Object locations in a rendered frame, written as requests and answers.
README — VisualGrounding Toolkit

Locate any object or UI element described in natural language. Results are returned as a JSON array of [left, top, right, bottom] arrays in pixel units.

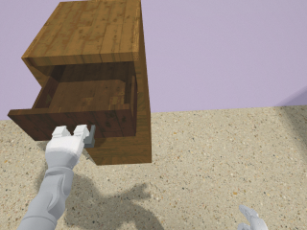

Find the drawer
[[8, 61, 138, 141]]

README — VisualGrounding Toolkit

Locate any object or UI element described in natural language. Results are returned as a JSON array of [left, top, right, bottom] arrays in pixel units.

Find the left robot forearm
[[16, 166, 74, 230]]

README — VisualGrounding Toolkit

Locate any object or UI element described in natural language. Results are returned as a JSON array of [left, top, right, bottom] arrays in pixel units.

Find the handle
[[83, 125, 96, 149]]

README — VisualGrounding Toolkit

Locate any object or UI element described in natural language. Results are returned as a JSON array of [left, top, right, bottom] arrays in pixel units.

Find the cabinet
[[21, 0, 153, 166]]

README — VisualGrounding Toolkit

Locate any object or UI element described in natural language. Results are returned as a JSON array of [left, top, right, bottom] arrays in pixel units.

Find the robot right hand
[[237, 204, 269, 230]]

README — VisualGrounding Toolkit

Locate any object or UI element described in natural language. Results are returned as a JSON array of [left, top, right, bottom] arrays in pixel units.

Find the robot left hand
[[45, 125, 90, 170]]

